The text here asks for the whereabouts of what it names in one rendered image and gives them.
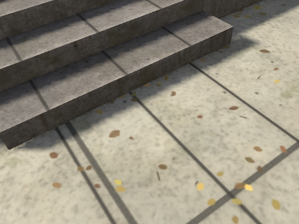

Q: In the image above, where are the stairs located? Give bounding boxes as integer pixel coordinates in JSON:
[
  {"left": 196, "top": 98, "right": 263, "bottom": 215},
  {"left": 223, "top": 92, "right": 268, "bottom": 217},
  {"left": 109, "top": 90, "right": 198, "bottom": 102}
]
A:
[{"left": 0, "top": 0, "right": 234, "bottom": 149}]

